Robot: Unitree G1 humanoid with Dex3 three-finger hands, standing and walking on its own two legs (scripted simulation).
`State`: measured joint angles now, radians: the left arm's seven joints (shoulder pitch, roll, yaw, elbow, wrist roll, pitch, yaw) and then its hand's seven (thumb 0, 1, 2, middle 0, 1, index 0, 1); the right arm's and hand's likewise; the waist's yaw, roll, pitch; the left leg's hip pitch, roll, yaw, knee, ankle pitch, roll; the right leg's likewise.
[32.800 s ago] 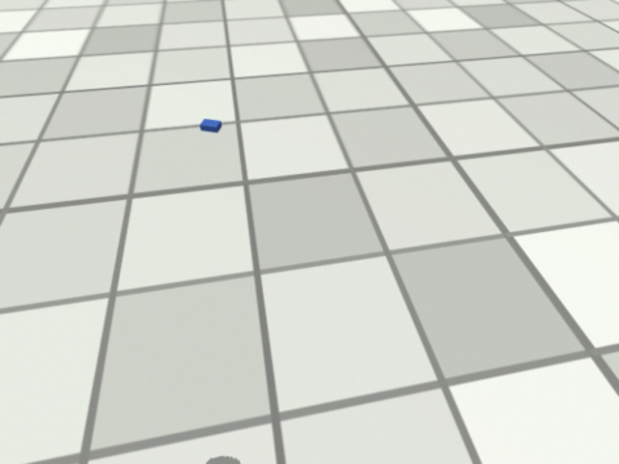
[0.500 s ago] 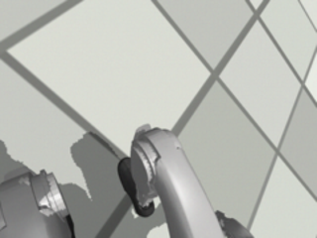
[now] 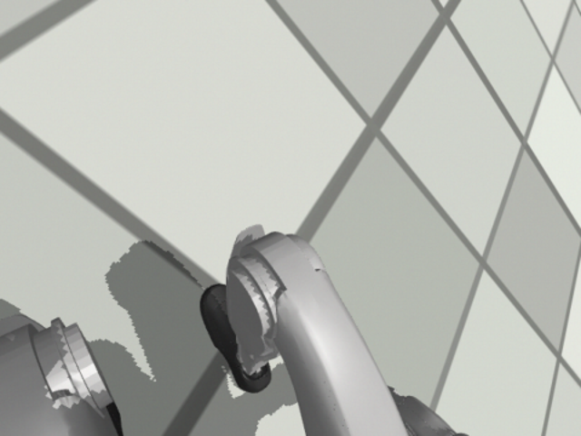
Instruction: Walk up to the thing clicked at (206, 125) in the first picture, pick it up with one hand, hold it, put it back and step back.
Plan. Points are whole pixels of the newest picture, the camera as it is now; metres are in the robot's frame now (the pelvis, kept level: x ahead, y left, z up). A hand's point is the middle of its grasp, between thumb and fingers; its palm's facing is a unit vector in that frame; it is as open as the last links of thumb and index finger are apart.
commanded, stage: rest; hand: left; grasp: from above
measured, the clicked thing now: out of the picture +0.48 +0.32 -0.28
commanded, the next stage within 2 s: open in 0.36 s
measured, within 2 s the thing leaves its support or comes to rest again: rests again in 0.02 s
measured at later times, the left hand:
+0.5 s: hand out of the picture +0.47 +0.31 -0.26, palm faces -0.44 -0.16 -0.88, open 9.6 cm
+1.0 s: hand out of the picture +0.47 +0.31 -0.26, palm faces -0.43 -0.15 -0.89, open 11.9 cm
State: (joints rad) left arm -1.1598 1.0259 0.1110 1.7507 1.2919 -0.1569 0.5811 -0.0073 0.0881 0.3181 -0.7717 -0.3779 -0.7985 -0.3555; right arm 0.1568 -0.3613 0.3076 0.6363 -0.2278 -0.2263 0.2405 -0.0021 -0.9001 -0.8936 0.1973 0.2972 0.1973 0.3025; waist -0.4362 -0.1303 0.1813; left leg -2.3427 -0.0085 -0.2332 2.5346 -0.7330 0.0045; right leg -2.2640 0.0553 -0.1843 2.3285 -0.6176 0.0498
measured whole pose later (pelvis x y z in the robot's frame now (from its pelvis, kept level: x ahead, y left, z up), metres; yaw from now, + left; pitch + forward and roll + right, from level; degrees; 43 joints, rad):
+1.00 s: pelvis -0.01 +0.00 +0.01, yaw -1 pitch +28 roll -16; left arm -1.18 1.10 0.07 1.78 1.25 -0.18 0.60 0.00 -0.14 0.66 -0.43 -0.66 -0.42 -0.67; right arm 0.14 -0.36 0.39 0.62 -0.23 -0.23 0.23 0.00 -0.90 -0.90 0.20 0.30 0.20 0.30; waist -0.46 -0.15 0.23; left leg -2.33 0.00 -0.26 2.52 -0.72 0.01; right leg -2.24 0.07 -0.20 2.29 -0.59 0.06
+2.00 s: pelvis +0.00 +0.00 +0.01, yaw -1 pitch +31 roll -16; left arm -1.07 1.00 0.11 1.45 1.23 -0.12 0.49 0.00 -0.45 0.95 -0.16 -0.92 -0.15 -0.94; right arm 0.21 -0.34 0.29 0.63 -0.21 -0.18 0.24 0.00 -0.91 -0.90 0.20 0.30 0.20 0.30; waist -0.39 -0.09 0.13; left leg -2.34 -0.01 -0.25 2.49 -0.72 0.00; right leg -2.25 0.05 -0.20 2.27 -0.61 0.04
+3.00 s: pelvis +0.01 +0.00 +0.05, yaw +5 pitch +37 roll -10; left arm -1.00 0.75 0.11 1.21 0.97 -0.02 0.21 0.00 0.27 0.93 -0.25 -0.54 -0.23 -0.56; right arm 0.26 -0.28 0.13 0.65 -0.11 -0.02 0.14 0.00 -0.89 -0.89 0.20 0.30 0.20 0.30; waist -0.30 0.03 -0.04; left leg -2.29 -0.02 -0.14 2.35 -0.72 0.01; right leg -2.23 0.02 -0.11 2.22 -0.65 0.03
